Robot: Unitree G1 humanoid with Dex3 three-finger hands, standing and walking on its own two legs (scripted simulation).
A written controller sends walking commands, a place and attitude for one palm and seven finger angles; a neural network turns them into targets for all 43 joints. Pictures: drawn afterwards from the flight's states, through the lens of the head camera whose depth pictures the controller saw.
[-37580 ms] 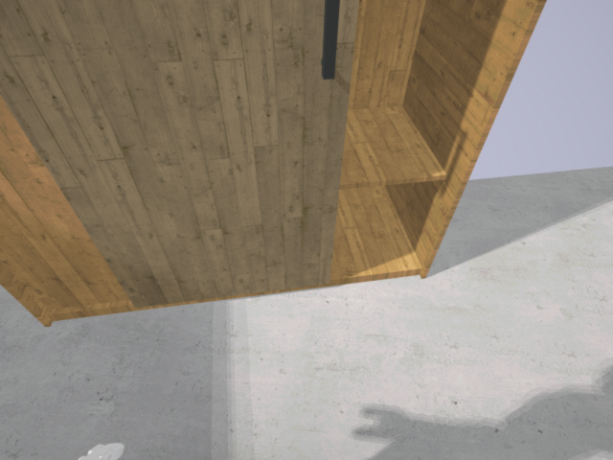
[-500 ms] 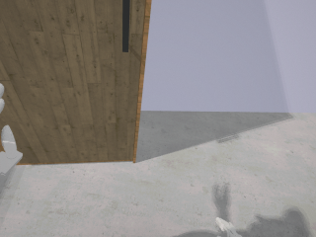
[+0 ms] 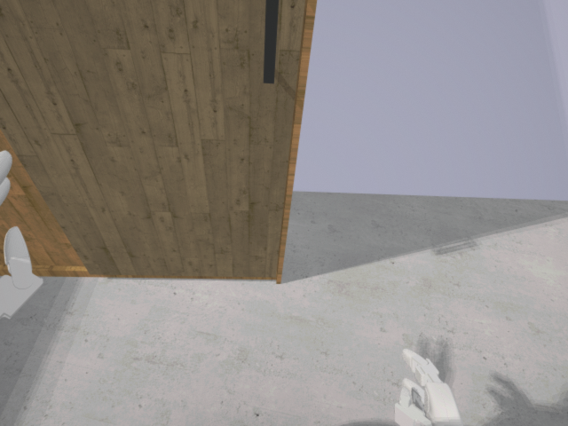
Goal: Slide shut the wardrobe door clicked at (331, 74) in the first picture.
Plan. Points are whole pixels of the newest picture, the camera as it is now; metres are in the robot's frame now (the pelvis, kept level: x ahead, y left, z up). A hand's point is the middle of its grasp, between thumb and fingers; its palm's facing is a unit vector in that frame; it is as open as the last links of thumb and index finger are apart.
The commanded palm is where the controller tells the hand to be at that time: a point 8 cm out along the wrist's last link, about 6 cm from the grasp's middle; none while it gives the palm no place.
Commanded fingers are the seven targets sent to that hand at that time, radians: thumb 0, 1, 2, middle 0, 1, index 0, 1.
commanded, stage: stop stepping back and stand still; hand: left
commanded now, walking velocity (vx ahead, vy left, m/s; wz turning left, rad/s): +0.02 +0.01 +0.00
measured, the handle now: (271, 16) +0.76 +0.06 +0.25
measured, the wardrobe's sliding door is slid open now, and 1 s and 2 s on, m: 0.00 0.00 0.00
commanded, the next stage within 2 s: let the arm hang, fingers relaxed in 0.52 s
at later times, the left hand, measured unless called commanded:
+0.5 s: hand (33, 236) +0.26 +0.28 +0.19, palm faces +0.36 -0.78 -0.52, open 7.4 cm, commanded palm +0.19 +0.33 +0.19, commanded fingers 0.00 0.90 0.90 -0.20 -0.30 -0.20 -0.30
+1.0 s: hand out of the picture +0.06 +0.22 -0.16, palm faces +0.04 -0.99 -0.16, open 6.9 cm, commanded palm none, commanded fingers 0.00 0.90 0.90 -0.20 -0.30 -0.20 -0.30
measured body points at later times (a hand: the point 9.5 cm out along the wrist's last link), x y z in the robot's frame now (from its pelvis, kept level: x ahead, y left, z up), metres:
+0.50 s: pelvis +0.05 +0.03 +0.01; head +0.08 +0.04 +0.46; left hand +0.23 +0.32 +0.22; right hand +0.24 -0.20 -0.06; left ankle +0.05 +0.13 -0.73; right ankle +0.02 -0.09 -0.73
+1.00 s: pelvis +0.02 +0.04 +0.01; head +0.04 +0.06 +0.46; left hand +0.06 +0.27 -0.15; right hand +0.05 -0.21 -0.13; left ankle +0.05 +0.13 -0.73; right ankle +0.02 -0.09 -0.73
